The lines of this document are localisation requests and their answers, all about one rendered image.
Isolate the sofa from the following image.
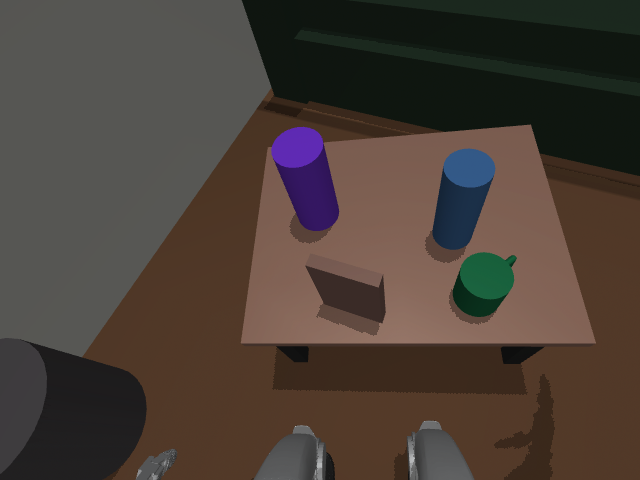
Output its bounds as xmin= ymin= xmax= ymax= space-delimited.
xmin=242 ymin=0 xmax=640 ymax=176

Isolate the left robot hand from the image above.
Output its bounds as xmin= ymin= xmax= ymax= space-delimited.
xmin=136 ymin=449 xmax=177 ymax=480

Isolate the coffee table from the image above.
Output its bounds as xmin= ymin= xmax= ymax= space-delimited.
xmin=241 ymin=125 xmax=596 ymax=364

